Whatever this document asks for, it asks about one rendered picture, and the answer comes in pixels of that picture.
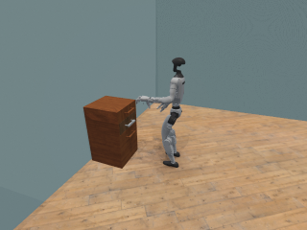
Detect drawer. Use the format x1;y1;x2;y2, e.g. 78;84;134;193
119;111;136;135

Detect robot left upper arm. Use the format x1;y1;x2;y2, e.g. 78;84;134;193
168;78;179;104

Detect robot right hand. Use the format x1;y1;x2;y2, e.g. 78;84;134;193
157;103;168;112

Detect robot left foot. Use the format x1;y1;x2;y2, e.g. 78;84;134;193
163;160;179;168

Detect robot left hand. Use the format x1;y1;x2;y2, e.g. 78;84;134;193
136;96;151;108

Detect left robot forearm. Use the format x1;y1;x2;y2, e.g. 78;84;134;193
148;96;172;104

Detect robot foot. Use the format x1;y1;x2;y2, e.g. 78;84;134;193
163;160;179;168
165;151;180;157

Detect robot right foot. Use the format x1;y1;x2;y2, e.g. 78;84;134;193
165;151;180;157

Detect cabinet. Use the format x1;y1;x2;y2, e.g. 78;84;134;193
83;96;138;169

